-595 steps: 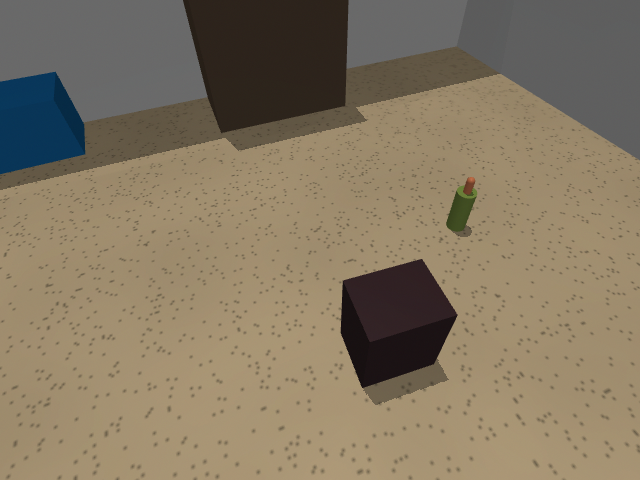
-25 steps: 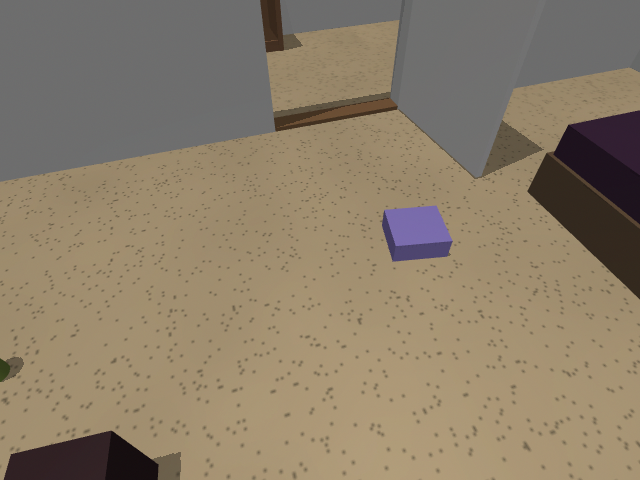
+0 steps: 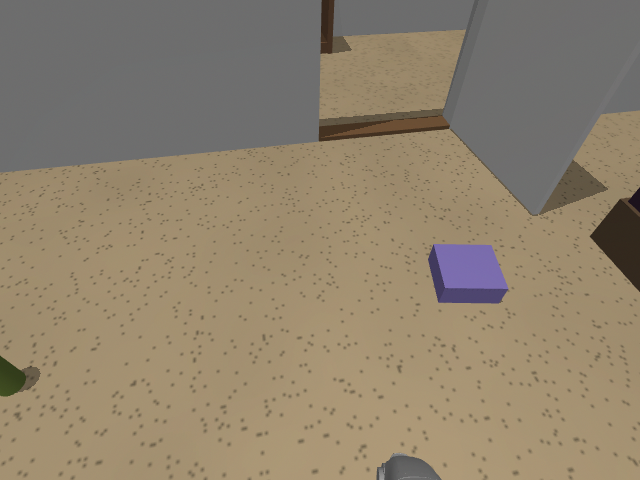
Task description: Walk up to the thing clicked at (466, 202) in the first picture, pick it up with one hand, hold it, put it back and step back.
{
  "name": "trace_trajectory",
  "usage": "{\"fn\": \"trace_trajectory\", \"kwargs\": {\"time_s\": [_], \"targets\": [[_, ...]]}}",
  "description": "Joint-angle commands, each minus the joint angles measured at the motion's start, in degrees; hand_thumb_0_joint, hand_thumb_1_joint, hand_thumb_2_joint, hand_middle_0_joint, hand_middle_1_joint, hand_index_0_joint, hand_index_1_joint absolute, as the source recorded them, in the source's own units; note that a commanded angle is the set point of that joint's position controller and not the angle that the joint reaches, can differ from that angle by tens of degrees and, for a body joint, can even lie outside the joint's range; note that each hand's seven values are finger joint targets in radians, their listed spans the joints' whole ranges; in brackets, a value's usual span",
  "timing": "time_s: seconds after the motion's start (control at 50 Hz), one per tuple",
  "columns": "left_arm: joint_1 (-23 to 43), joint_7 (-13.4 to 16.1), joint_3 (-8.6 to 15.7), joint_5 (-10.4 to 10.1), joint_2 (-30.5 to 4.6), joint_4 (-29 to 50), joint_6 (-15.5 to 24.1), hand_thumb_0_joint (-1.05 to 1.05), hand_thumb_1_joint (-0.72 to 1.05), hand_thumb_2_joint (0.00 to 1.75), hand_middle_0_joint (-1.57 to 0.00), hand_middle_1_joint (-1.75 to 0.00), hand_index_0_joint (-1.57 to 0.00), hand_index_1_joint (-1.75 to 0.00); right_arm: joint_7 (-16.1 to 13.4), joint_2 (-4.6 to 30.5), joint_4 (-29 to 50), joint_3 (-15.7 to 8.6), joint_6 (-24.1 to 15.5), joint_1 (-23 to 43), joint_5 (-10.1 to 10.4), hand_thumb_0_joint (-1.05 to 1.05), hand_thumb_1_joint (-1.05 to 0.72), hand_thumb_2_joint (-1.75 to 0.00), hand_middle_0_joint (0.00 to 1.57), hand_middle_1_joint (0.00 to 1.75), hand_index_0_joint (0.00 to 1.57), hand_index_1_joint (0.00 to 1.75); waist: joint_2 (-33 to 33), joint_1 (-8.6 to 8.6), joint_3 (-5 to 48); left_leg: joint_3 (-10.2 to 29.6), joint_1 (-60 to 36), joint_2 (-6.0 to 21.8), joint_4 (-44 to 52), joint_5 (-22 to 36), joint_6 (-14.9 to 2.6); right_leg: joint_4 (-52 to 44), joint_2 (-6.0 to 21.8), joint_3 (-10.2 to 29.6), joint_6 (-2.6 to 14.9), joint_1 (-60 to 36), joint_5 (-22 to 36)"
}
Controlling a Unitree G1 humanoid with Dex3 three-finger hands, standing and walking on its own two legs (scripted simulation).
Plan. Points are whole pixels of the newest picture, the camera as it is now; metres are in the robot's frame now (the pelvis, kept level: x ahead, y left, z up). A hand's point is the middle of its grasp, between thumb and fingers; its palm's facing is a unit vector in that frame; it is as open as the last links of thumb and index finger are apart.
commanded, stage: walk up
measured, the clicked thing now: out of the picture +0.55 +1.00 -0.64
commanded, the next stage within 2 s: none
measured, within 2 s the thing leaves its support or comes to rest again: neither
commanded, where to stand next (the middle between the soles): +0.86 +0.01 m, yaw +4 degrees
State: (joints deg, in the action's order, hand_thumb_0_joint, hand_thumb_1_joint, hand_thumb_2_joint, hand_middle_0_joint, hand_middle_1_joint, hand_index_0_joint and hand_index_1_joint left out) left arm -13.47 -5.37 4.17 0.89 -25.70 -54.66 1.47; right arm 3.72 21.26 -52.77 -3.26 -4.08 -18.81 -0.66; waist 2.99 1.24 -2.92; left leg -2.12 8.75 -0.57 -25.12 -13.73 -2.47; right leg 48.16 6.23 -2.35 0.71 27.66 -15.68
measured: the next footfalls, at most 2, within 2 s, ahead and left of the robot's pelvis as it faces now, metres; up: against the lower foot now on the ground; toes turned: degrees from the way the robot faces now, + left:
right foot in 0.18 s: +0.25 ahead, -0.16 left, +0.00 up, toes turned -4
left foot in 0.60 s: +0.45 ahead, +0.11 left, +0.00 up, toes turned +11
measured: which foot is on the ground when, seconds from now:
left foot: down 0.00-0.20, up 0.22-0.58, down 0.60-1.00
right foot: up 0.00-0.16, down 0.18-0.62, up 0.64-1.00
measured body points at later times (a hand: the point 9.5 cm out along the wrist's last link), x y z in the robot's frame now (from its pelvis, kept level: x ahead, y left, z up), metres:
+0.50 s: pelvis +0.24 -0.05 +0.00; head +0.27 -0.05 +0.45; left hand +0.23 +0.28 -0.11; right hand +0.38 -0.35 -0.11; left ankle +0.34 +0.11 -0.71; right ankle +0.21 -0.16 -0.74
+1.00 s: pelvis +0.46 -0.04 -0.02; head +0.46 -0.05 +0.43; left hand +0.50 +0.30 -0.11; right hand +0.54 -0.36 -0.12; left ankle +0.41 +0.10 -0.74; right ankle +0.57 -0.17 -0.74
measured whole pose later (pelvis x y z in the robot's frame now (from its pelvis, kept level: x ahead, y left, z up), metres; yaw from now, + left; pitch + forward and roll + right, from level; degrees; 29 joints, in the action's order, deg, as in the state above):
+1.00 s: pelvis +0.46 -0.04 -0.02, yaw +4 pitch -3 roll +1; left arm -17.7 -5.1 4.1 1.1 -25.5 -50.8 3.6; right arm 3.3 24.9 -48.3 -3.1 -3.8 -18.5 -0.5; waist 0.6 1.0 -2.9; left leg -6.0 8.5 3.5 -33.4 -22.0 -0.4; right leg 35.9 5.9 -2.7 1.3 23.1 -12.2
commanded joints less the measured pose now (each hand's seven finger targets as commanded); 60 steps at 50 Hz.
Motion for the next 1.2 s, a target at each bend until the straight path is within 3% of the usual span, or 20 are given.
{"fn": "trace_trajectory", "kwargs": {"time_s": [0.0, 0.08, 0.14, 0.16, 0.18, 0.2, 0.28, 0.5, 0.56, 0.58, 0.6, 0.62, 0.72, 0.8, 0.96, 0.98, 1.0, 1.02, 1.06, 1.18], "targets": [[4.66, -0.07, 3.29, 0.23, -10.54, 6.03, 1.51, 0.0, 0.9, 0.9, -0.2, -0.3, -0.2, -0.3, -1.2, 18.47, 6.21, -5.33, -2.15, 1.21, 0.34, 0.0, -0.9, -0.9, 0.2, 0.3, 0.2, 0.3, -9.97, 0.1, -4.17, 15.49, 3.42, 15.55, 16.55, -17.14, -9.68, -7.72, 1.25, 1.99, 0.02, 2.8, 5.17], [5.07, 0.02, 3.6, 0.24, -9.42, 6.17, 2.52, 0.0, 0.9, 0.9, -0.2, -0.3, -0.2, -0.3, -1.23, 17.98, 7.11, -5.08, -2.02, 1.51, 0.05, 0.0, -0.9, -0.9, 0.2, 0.3, 0.2, 0.3, -8.72, -0.46, -1.59, 11.15, 3.81, 13.99, 10.87, -6.88, -8.66, -13.39, -1.07, -0.67, 0.58, -6.04, 5.85], [-4.5, 1.2, 4.65, 0.23, -10.06, 3.69, 3.6, 0.0, 0.9, 0.9, -0.2, -0.3, -0.2, -0.3, -1.62, 15.34, 8.09, -3.82, -1.62, 1.56, 0.05, 0.0, -0.9, -0.9, 0.2, 0.3, 0.2, 0.3, -3.1, -5.99, 3.61, 6.17, 8.27, 10.03, -7.7, 9.81, -5.49, -18.74, -4.76, -2.72, 2.13, -23.91, 2.71], [-11.12, 2.06, 5.86, 0.8, -13.19, 2.54, 4.31, 0.0, 0.9, 0.9, -0.2, -0.3, -0.2, -0.3, -1.65, 11.72, 8.43, -2.55, -1.6, -0.42, 0.4, 0.0, -0.9, -0.9, 0.2, 0.3, 0.2, 0.3, 6.99, -8.53, 7.75, 1.4, 15.15, 4.35, -25.36, 7.67, -3.13, -24.31, 1.7, 6.48, 3.97, -33.28, -5.4], [-13.55, 2.79, 6.5, 0.77, -17.97, 3.62, 5.08, 0.0, 0.9, 0.9, -0.2, -0.3, -0.2, -0.3, -1.75, 8.65, 9.88, -1.37, -1.68, -1.88, 0.69, 0.0, -0.9, -0.9, 0.2, 0.3, 0.2, 0.3, 15.11, -7.95, 7.21, 1.46, 29.08, -3.09, -37.95, -13.96, -0.24, -32.24, 16.77, 31.34, 7.96, -39.17, -11.15], [-11.47, 2.78, 6.02, -0.08, -19.18, 4.29, 4.74, 0.0, 0.9, 0.9, -0.2, -0.3, -0.2, -0.3, -2.65, 14.13, 8.71, -2.7, -1.24, 0.97, 0.3, 0.0, -0.9, -0.9, 0.2, 0.3, 0.2, 0.3, 7.49, -8.1, 5.3, 6.81, 31.35, -0.96, -43.78, -15.82, -0.67, -35.37, 21.54, 39.42, 13.66, -33.6, -14.72], [-2.98, 3.05, 3.89, -0.93, -13.17, 6.79, 4.85, 0.0, 0.9, 0.9, -0.2, -0.3, -0.2, -0.3, -1.49, 14.16, 4.89, -2.8, -0.98, -1.3, 0.73, 0.0, -0.9, -0.9, 0.2, 0.3, 0.2, 0.3, 5.08, -2.45, -1.55, 8.34, 24.42, 5.22, -34.81, -5.8, 0.25, -35.39, 11.67, 14.62, 10.93, -19.6, -2.18], [-7.3, 2.78, 3.57, -0.03, -13.49, 9.46, 4.42, 0.0, 0.9, 0.9, -0.2, -0.3, -0.2, -0.3, 0.77, 10.97, 9.06, -3.13, -0.45, 10.62, -0.14, 0.0, -0.9, -0.9, 0.2, 0.3, 0.2, 0.3, 3.19, -5.12, 0.19, -2.65, 15.55, 3.32, -8.73, 6.14, 1.04, -29.57, 8.48, 0.35, 9.69, -21.39, 13.7], [-5.87, 3.26, 2.5, -0.38, -12.35, 10.63, 3.7, 0.0, 0.9, 0.9, -0.2, -0.3, -0.2, -0.3, 0.03, 14.13, 6.07, -4.6, -1.01, 0.86, -1.01, 0.0, -0.9, -0.9, 0.2, 0.3, 0.2, 0.3, -4.77, 1.25, 5.09, -2.45, -2.92, 1.67, -4.67, 3.53, -1.48, -13.25, 6.37, -2.47, 8.08, -14.46, 19.36], [-8.54, 3.54, 1.03, -0.75, -8.78, 10.81, 3.48, 0.0, 0.9, 0.9, -0.2, -0.3, -0.2, -0.3, -0.69, 17.71, 4.37, -5.97, -1.3, -5.89, -1.86, 0.0, -0.9, -0.9, 0.2, 0.3, 0.2, 0.3, -13.86, 3.97, 9.31, 4.96, -13.2, 6.14, -1.37, -4.61, -4.27, 2.17, 2.46, -5.38, 6.02, -6.48, 13.67], [-10.94, 3.42, 0.23, -1.4, -5.01, 11.55, 3.25, 0.0, 0.9, 0.9, -0.2, -0.3, -0.2, -0.3, -1.58, 22.92, 5.9, -7.31, -1.49, -8.54, -2.07, 0.0, -0.9, -0.9, 0.2, 0.3, 0.2, 0.3, -23.53, 4.2, 12.03, 34.13, -22.84, 22.06, 4.15, -11.84, -9.32, 16.35, -7.31, -3.45, 2.6, 9.66, -12.72], [-9.93, 4.32, 1.73, -1.4, -12.09, 10.25, 2.76, 0.0, 0.9, 0.9, -0.2, -0.3, -0.2, -0.3, -1.74, 23.97, 7.42, -7.7, -1.42, -6.76, 0.54, 0.0, -0.9, -0.9, 0.2, 0.3, 0.2, 0.3, -12.95, 4.62, 13.86, 42.96, -18.99, 26.72, 9.29, -14.39, -14.47, 20.72, -6.05, 4.18, 3.34, 9.49, -16.14], [-12.97, 3.27, 1.6, -1.09, -10.55, 5.89, 2.5, 0.0, 0.9, 0.9, -0.2, -0.3, -0.2, -0.3, -2.21, 16.2, 8.93, -4.15, -1.71, 3.08, 1.3, 0.0, -0.9, -0.9, 0.2, 0.3, 0.2, 0.3, -10.37, -1.82, 0.99, 11.83, 1.71, 17.79, 8.68, 7.17, -9.88, 13.18, 0.09, 5.97, 1.25, 1.87, -5.78], [-7.21, 1.57, 1.76, 0.0, -9.48, 7.49, 2.26, 0.0, 0.9, 0.9, -0.2, -0.3, -0.2, -0.3, -1.83, 18.11, 10.07, -4.7, -2.09, 2.94, 0.24, 0.0, -0.9, -0.9, 0.2, 0.3, 0.2, 0.3, -12.07, -0.16, -1.18, 8.99, 5.02, 17.21, 11.07, -3.11, -11.79, 0.08, 1.18, 2.47, -0.28, 0.94, -3.77], [-10.3, 1.31, 3.91, 0.43, -11.2, 4.97, 3.53, 0.0, 0.9, 0.9, -0.2, -0.3, -0.2, -0.3, -1.08, 16.09, 10.91, -3.8, -0.98, 6.39, 0.15, 0.0, -0.9, -0.9, 0.2, 0.3, 0.2, 0.3, -5.02, -5.11, 0.99, 3.26, 16.77, 12.14, -1.45, -16.17, -6.06, -13.56, -3.65, -2.54, 0.8, -21.57, 3.36], [-14.63, 1.97, 4.71, 0.38, -12.75, 4.37, 4.15, 0.0, 0.9, 0.9, -0.2, -0.3, -0.2, -0.3, -1.18, 13.37, 10.49, -2.63, -0.86, 4.08, -0.07, 0.0, -0.9, -0.9, 0.2, 0.3, 0.2, 0.3, 2.11, -7.52, 3.73, -0.15, 19.49, 8.87, -14.36, -11.28, -4.42, -18.41, -2.87, 0.55, 1.9, -29.08, -2.53], [-18.79, 2.98, 6.04, 0.71, -17.98, 4.37, 4.85, 0.0, 0.9, 0.9, -0.2, -0.3, -0.2, -0.3, -1.19, 9.03, 11.3, -1.15, -0.89, 3.1, 0.1, 0.0, -0.9, -0.9, 0.2, 0.3, 0.2, 0.3, 16.47, -8.96, 3.53, -5.15, 28.62, 1.56, -34.51, -14.26, -1.05, -28.98, 9.8, 22.25, 5.89, -32.01, -14.57], [-17.0, 3.16, 5.58, 0.14, -20.12, 6.12, 4.98, 0.0, 0.9, 0.9, -0.2, -0.3, -0.2, -0.3, -1.73, 12.43, 11.38, -1.85, -0.47, 4.25, 0.16, 0.0, -0.9, -0.9, 0.2, 0.3, 0.2, 0.3, 11.74, -8.17, 1.96, 0.05, 33.93, -0.17, -40.69, -17.49, 0.29, -36.3, 18.77, 39.42, 12.67, -29.58, -16.03], [-10.53, 3.59, 4.87, -1.12, -17.94, 7.9, 4.69, 0.0, 0.9, 0.9, -0.2, -0.3, -0.2, -0.3, -2.05, 15.95, 9.05, -2.74, -0.32, 3.97, 0.74, 0.0, -0.9, -0.9, 0.2, 0.3, 0.2, 0.3, 2.88, -5.45, -1.28, 6.45, 32.15, 4.78, -42.04, -12.09, 0.61, -34.39, 17.47, 31.84, 15.2, -23.53, -8.88], [-6.63, 3.68, 3.53, -0.51, -14.87, 9.58, 4.84, 0.0, 0.9, 0.9, -0.2, -0.3, -0.2, -0.3, -0.15, 13.38, 6.29, -2.97, 0.44, 1.06, 0.0, 0.0, -0.9, -0.9, 0.2, 0.3, 0.2, 0.3, 7.58, -3.05, -0.32, 1.91, 21.96, 6.13, -24.0, -5.77, 2.04, -32.47, 10.07, 10.58, 12.88, -16.44, 1.16]]}}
